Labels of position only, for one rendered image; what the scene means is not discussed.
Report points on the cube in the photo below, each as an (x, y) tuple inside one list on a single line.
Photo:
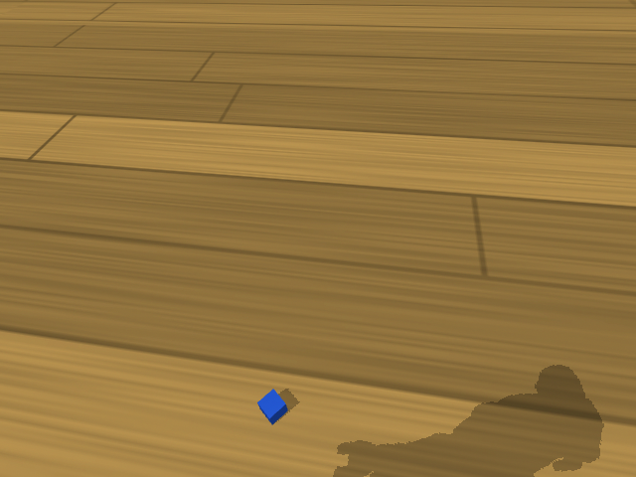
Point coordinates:
[(272, 406)]

